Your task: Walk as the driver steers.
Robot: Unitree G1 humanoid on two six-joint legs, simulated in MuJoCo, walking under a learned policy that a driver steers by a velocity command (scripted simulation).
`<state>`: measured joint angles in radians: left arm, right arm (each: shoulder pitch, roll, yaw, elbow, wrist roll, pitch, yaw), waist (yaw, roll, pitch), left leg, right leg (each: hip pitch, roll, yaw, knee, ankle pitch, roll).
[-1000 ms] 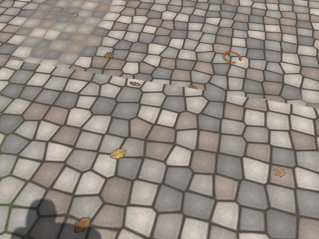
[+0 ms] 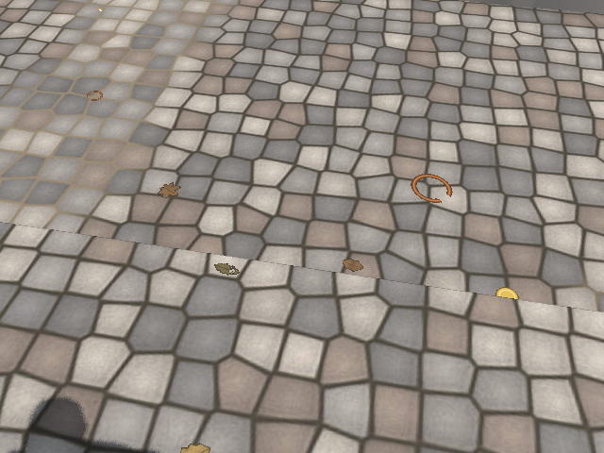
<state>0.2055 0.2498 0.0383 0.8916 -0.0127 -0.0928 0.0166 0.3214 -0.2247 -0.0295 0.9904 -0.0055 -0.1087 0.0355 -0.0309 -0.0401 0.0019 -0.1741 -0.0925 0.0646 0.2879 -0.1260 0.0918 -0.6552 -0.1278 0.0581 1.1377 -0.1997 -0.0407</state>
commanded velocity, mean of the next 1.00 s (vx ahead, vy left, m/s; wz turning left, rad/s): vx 0.29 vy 0.00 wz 0.00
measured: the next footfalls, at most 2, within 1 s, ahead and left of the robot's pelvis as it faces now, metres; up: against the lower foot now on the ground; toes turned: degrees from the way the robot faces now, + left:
right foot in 0.30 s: +0.34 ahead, -0.17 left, +0.00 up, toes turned -2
left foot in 0.72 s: +0.44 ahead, +0.05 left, +0.00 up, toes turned +1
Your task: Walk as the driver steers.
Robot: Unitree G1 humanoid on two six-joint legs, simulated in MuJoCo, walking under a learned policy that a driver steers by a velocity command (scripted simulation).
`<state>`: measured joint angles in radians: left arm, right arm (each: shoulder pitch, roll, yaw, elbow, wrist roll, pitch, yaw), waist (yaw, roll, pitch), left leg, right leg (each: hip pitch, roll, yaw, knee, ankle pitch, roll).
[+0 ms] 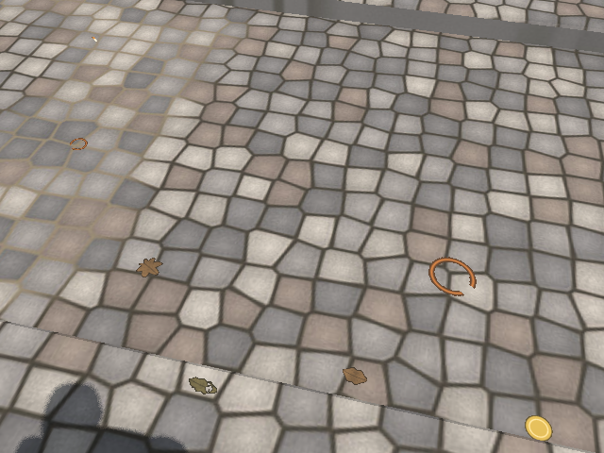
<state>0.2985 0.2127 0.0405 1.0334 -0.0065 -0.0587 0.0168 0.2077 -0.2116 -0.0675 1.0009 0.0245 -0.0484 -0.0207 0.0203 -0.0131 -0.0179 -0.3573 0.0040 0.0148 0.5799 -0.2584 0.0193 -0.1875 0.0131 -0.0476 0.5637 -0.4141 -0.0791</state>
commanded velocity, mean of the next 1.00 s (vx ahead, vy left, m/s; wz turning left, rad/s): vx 0.45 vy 0.00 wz -0.12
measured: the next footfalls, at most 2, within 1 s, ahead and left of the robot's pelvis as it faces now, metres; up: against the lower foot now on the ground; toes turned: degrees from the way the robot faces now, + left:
left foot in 0.38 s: +0.31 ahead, +0.16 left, +0.00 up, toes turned +3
right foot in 0.98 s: +0.56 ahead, -0.10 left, +0.00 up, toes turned -12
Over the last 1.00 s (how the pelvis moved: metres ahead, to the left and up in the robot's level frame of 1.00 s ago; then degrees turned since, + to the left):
0.37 -0.07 -0.02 0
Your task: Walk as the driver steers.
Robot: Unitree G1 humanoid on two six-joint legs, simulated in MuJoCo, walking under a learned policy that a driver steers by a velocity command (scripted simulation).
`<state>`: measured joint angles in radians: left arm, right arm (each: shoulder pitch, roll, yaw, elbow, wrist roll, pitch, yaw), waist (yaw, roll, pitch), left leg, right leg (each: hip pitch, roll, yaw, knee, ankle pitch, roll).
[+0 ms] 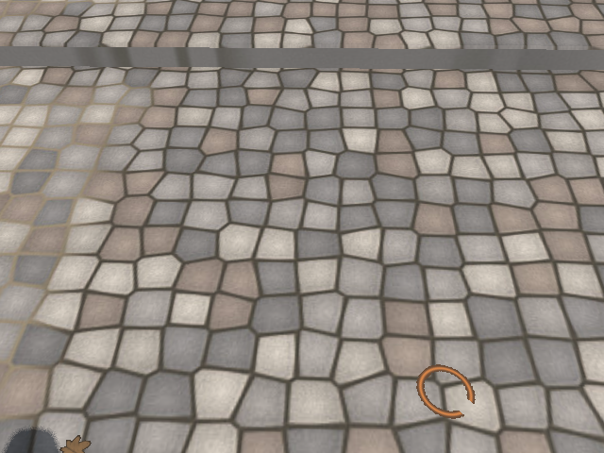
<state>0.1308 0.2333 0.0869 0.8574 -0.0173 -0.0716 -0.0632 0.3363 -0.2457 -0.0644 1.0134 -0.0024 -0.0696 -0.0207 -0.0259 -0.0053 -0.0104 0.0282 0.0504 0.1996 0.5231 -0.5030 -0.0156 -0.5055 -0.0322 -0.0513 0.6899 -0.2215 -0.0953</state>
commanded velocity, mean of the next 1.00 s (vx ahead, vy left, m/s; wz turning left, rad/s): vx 0.45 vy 0.00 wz -0.23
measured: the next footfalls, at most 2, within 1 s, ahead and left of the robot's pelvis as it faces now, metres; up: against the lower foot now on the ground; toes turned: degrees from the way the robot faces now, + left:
left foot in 0.50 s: +0.48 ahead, +0.07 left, -0.10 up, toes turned -13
right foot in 0.96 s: +0.71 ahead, -0.18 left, -0.10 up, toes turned -12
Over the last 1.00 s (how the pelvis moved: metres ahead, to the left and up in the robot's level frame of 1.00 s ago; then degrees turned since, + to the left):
0.45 0.02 -0.01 -8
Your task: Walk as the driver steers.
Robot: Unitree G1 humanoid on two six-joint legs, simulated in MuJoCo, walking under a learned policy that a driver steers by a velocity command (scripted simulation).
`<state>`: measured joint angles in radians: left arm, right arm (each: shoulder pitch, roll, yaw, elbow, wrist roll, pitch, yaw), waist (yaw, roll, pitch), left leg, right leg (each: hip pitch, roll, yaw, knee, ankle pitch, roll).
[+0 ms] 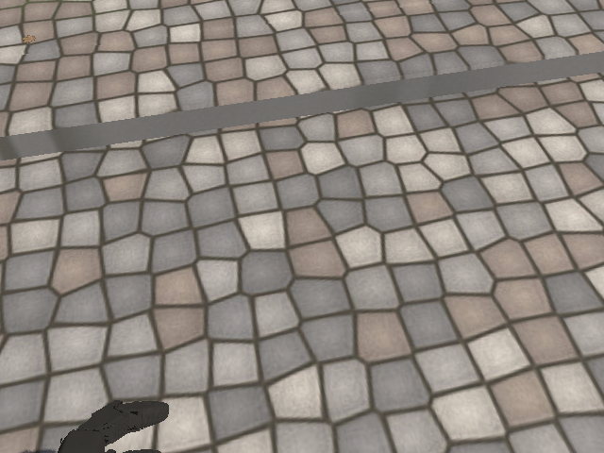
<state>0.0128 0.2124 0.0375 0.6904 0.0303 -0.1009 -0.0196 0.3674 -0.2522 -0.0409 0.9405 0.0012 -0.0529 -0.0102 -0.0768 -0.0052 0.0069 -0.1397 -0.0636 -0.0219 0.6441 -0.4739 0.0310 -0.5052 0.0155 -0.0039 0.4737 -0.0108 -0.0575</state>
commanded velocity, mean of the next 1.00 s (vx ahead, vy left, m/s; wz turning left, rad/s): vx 0.06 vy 0.00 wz -0.01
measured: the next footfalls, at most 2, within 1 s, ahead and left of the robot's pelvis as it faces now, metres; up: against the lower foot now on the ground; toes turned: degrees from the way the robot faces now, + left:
left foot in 0.26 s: +0.12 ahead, +0.15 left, +0.00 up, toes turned +0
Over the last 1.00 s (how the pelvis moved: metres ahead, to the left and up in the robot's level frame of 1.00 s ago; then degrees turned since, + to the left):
0.57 -0.04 -0.09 -12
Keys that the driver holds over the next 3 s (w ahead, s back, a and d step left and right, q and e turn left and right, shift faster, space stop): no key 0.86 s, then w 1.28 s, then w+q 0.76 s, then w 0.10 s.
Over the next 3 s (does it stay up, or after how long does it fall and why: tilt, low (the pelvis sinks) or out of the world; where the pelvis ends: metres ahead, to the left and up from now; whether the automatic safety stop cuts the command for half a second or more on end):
stays up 1.16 0.08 0.02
